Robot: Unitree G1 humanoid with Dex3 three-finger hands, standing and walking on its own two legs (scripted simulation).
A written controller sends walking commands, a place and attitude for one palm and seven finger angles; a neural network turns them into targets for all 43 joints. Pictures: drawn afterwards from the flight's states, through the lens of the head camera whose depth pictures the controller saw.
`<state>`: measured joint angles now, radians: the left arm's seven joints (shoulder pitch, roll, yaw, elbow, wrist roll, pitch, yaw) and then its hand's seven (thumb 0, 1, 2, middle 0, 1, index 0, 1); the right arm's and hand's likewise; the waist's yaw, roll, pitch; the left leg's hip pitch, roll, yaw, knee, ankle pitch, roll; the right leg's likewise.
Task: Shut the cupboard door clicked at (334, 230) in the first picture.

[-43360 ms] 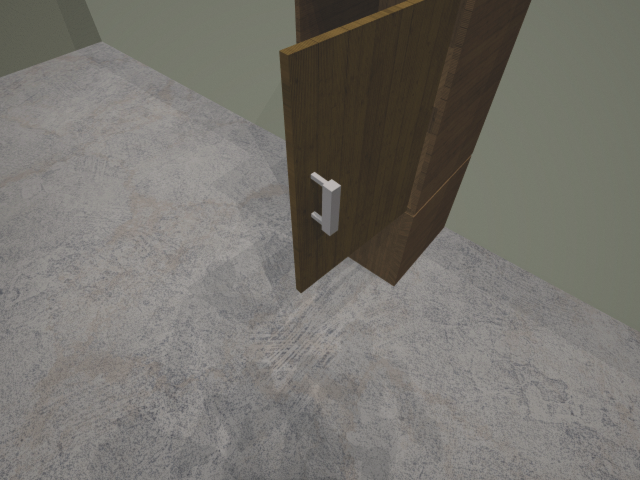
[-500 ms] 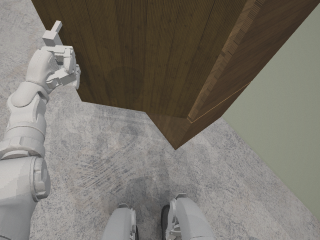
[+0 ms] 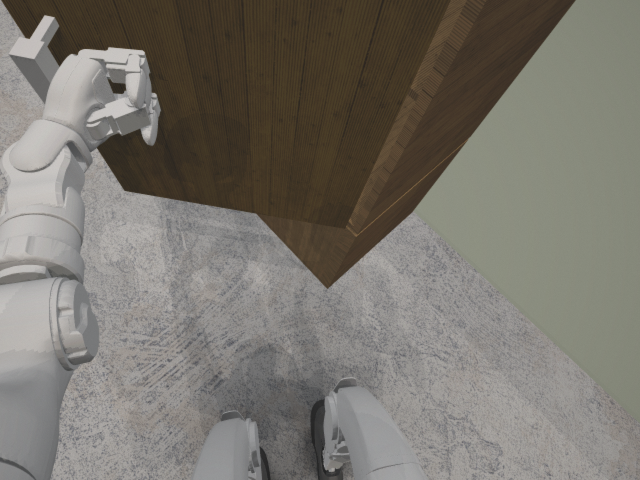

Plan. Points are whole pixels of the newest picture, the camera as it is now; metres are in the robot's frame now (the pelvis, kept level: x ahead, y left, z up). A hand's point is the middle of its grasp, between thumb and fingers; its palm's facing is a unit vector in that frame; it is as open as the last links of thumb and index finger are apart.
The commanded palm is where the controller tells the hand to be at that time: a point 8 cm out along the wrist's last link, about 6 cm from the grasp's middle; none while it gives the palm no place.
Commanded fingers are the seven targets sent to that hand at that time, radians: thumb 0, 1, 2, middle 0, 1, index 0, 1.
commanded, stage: push the door shut along its arc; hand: left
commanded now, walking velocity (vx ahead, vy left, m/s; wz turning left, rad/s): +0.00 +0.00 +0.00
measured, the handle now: (64, 80) +0.58 +0.23 +0.06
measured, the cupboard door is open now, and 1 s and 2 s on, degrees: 39 29 29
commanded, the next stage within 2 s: pull the fist back off the door in 0.48 s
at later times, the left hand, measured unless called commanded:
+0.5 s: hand (157, 95) +0.55 +0.13 +0.07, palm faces -0.40 -0.92 -0.01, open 3.2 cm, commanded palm +0.58 +0.13 +0.07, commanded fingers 0.00 0.90 0.90 -1.30 -1.50 -1.30 -1.50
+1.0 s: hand (190, 87) +0.57 +0.09 +0.07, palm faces +0.04 -1.00 -0.01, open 3.1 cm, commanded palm +0.52 +0.14 +0.07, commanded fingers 0.00 0.90 0.90 -1.30 -1.50 -1.30 -1.50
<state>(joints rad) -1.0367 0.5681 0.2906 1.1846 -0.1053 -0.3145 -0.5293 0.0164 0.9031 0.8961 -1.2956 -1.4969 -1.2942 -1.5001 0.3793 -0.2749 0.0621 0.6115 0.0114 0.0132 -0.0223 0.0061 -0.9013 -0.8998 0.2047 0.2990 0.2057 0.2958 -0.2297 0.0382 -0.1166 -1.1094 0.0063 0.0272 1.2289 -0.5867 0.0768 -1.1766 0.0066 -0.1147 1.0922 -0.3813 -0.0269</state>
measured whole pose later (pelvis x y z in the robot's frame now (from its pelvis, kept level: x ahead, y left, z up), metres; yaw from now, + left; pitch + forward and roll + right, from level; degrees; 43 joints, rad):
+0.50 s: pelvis +0.00 -0.01 -0.01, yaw +1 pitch +29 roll -5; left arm -1.22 0.61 0.18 1.26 -0.10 -0.23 -0.55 0.02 0.92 0.96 -1.30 -1.50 -1.30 -1.50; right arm 0.34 -0.29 0.06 0.66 0.00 -0.04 -0.04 0.00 -0.90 -0.90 0.20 0.30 0.21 0.30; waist -0.24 0.03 -0.11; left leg -1.18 0.01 -0.01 1.29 -0.61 0.06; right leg -1.23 0.01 -0.15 1.14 -0.40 -0.04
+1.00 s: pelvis +0.00 -0.02 +0.00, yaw -1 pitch +28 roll -3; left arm -1.07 0.45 0.39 1.23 0.01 -0.40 -0.01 0.01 0.91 0.91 -1.29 -1.50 -1.29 -1.50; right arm 0.49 -0.22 0.05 0.62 -0.05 0.04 0.08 0.01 -0.90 -0.90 0.20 0.30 0.20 0.30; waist -0.26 0.06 -0.11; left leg -1.11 0.02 0.04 1.19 -0.57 0.05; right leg -1.20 0.03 -0.10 1.07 -0.36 -0.05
